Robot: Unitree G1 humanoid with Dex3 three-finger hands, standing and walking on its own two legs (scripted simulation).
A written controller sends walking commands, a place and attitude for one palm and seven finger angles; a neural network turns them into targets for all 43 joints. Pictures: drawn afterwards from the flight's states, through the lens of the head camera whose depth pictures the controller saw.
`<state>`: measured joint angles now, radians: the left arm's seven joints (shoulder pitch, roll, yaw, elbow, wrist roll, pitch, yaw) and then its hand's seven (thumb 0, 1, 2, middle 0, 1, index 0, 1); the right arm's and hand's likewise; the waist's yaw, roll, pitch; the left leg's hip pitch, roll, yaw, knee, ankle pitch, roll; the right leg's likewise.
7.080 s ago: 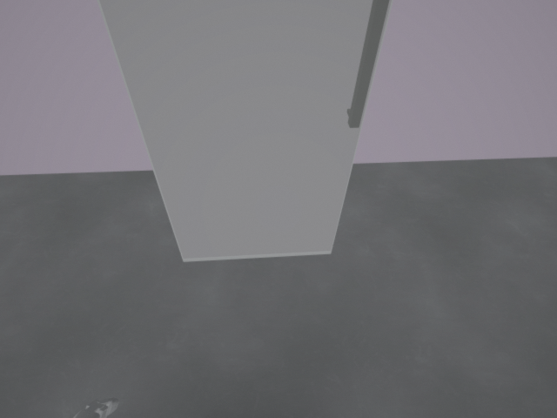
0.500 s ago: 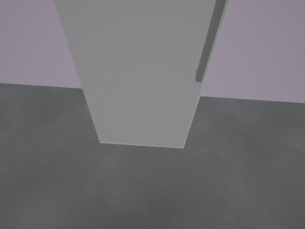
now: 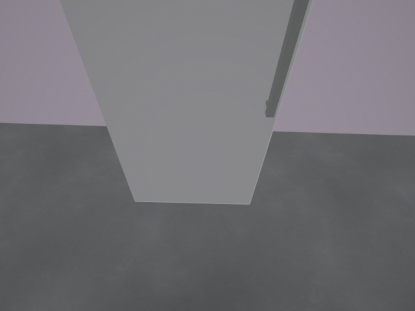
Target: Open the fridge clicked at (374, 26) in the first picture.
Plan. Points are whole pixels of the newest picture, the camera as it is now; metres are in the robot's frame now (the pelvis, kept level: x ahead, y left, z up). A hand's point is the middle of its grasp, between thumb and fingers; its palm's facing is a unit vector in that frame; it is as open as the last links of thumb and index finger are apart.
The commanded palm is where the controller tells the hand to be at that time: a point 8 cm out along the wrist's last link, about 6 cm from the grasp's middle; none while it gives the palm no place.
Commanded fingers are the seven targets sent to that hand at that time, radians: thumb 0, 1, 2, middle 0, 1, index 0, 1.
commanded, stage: look again from close up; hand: right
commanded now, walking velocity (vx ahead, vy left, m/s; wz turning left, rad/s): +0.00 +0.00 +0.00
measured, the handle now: (285, 45) +0.71 -0.15 +0.18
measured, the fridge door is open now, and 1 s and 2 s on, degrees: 0 0 0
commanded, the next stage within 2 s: shuffle to correct the standing spot in 0.42 s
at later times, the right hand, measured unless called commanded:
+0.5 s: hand out of the picture +0.07 -0.23 -0.16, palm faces -0.02 +0.95 -0.32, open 7.4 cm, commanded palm none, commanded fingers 0.00 -0.90 -0.90 0.20 0.30 0.20 0.30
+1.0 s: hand out of the picture +0.06 -0.20 -0.19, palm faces -0.01 +0.99 -0.16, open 7.4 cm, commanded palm none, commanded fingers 0.00 -0.90 -0.90 0.20 0.30 0.20 0.30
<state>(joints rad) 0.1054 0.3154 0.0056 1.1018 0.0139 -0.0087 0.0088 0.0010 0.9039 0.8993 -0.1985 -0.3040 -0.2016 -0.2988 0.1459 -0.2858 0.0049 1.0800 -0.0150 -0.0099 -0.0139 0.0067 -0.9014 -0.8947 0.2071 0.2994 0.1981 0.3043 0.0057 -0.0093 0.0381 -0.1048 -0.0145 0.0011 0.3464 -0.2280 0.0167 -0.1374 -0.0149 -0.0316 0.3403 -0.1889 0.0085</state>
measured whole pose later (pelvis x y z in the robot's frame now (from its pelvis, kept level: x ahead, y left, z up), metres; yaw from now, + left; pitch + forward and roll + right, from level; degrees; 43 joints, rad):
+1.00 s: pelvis +0.10 -0.03 -0.01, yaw +1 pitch -1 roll +0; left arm 0.41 0.14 -0.01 1.13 0.03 -0.07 0.04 0.00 0.91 0.90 -0.20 -0.30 -0.20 -0.30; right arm 0.36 -0.16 -0.03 1.14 -0.02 0.01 -0.01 0.01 -0.90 -0.89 0.20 0.30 0.20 0.30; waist 0.02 0.02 0.04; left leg -0.40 0.02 0.05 1.08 -0.45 0.03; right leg -0.04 -0.01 -0.12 0.45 -0.40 -0.03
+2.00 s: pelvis +0.24 +0.01 -0.02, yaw +4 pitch +0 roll -1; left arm 0.16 0.18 0.06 1.04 0.02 0.02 0.04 0.00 0.92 0.90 -0.20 -0.30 -0.20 -0.30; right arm 0.26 -0.20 -0.06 1.01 -0.03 0.04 -0.03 0.01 -0.91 -0.90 0.20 0.30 0.19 0.30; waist -0.01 -0.02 0.09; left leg -0.29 0.04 0.03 0.64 -0.32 -0.02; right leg -0.30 -0.08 -0.17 0.54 -0.22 0.00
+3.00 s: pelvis +0.24 +0.01 -0.01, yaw +1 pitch -1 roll +0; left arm 0.29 0.12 0.01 1.16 0.02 -0.01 0.04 0.00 0.91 0.90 -0.20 -0.30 -0.20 -0.30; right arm 0.27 -0.14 -0.01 1.16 -0.01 -0.01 -0.04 0.02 -0.92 -0.89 0.20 0.30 0.20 0.30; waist 0.00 -0.01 0.03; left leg -0.17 0.02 0.10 0.43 -0.26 0.01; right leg -0.08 -0.05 -0.07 0.40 -0.31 0.03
